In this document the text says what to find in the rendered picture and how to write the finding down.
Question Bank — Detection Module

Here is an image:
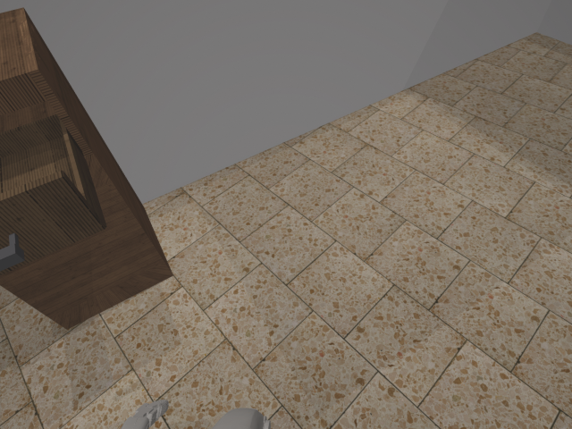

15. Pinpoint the left robot hand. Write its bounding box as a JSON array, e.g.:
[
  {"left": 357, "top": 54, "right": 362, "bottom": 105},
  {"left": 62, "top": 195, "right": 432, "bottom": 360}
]
[{"left": 121, "top": 400, "right": 169, "bottom": 429}]

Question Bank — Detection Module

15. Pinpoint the handle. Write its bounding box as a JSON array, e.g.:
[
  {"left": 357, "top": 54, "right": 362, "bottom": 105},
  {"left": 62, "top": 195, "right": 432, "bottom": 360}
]
[{"left": 0, "top": 233, "right": 25, "bottom": 272}]

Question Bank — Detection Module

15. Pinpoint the cabinet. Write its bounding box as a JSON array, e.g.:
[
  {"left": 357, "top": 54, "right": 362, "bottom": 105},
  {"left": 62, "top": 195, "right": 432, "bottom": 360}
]
[{"left": 0, "top": 7, "right": 173, "bottom": 330}]

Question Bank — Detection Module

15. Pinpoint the drawer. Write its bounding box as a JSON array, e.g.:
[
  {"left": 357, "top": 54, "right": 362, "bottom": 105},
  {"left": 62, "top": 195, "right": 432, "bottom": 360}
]
[{"left": 0, "top": 114, "right": 107, "bottom": 275}]

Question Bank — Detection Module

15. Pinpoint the robot left thigh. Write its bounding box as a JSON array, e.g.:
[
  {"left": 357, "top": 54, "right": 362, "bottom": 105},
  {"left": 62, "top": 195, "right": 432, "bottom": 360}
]
[{"left": 212, "top": 408, "right": 271, "bottom": 429}]

